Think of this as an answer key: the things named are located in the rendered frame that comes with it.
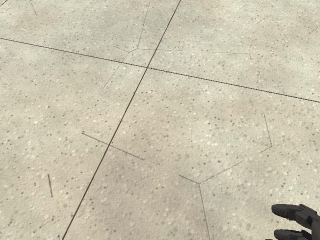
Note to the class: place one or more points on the right robot hand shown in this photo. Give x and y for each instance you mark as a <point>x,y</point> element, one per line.
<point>303,215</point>

